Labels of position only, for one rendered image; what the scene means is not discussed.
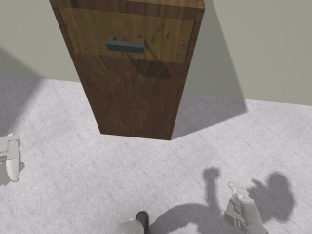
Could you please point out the drawer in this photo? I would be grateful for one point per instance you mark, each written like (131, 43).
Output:
(165, 39)

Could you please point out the robot left hand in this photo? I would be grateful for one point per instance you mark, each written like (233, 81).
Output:
(11, 159)

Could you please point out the robot left thigh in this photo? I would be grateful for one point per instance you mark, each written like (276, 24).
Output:
(128, 227)

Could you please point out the handle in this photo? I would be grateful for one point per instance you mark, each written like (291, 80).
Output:
(125, 46)

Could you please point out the robot left shin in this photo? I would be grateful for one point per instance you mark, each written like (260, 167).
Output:
(134, 220)

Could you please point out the cabinet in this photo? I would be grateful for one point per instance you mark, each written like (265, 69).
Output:
(133, 97)

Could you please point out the robot right forearm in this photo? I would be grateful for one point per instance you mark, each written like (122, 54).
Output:
(255, 229)

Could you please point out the robot right hand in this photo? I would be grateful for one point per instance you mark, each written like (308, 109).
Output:
(246, 213)

